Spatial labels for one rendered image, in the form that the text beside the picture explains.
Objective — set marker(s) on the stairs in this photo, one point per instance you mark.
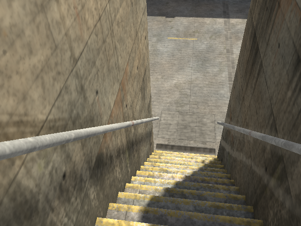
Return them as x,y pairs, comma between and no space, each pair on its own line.
180,189

